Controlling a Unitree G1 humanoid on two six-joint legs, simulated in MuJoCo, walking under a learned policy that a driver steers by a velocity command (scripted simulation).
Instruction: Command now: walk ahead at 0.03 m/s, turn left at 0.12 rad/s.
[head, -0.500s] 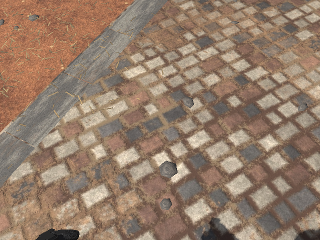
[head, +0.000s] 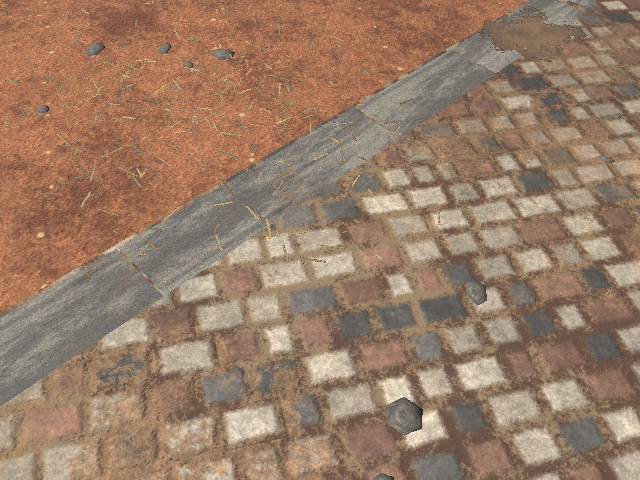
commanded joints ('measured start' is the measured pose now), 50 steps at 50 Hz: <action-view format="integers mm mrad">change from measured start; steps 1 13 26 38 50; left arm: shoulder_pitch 62 1 38 99 29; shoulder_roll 73 68 42 101 -3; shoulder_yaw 21 4 -8 35 28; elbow -16 62 175 219 175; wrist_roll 4 1 -1 8 13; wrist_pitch -3 -52 -56 -63 -70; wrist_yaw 6 13 29 20 -5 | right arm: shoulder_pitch -10 31 89 75 245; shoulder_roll -126 -128 -105 -72 -73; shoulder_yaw -26 -37 -29 -32 -33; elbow -27 126 295 257 273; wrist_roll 8 15 16 -7 4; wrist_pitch -20 -15 -20 -52 -105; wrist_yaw -13 -10 -21 16 -39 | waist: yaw -4 -41 -29 -29 -9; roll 166 -39 43 -81 122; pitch -89 1 15 101 12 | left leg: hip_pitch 91 133 77 -186 240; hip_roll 215 86 93 39 263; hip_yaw -150 -115 -119 37 -19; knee -134 -83 -136 247 -153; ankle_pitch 427 88 55 -227 710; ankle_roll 137 10 -8 17 95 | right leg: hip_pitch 23 79 152 161 -238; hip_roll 4 -79 -70 -249 11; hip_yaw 35 144 135 382 30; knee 11 -485 -485 -659 300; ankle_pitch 14 219 214 -226 151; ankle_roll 5 -33 -55 -213 -57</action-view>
